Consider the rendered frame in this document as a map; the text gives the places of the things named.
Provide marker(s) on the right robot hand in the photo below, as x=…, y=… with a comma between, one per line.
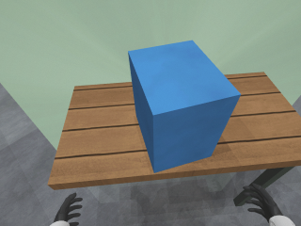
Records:
x=268, y=207

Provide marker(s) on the left robot hand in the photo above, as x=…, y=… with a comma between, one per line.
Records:
x=62, y=214

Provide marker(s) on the carton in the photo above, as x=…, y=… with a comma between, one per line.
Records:
x=182, y=102

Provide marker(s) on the table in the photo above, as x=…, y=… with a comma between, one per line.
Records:
x=101, y=141

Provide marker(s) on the robot right forearm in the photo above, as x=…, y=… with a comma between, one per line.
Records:
x=280, y=221

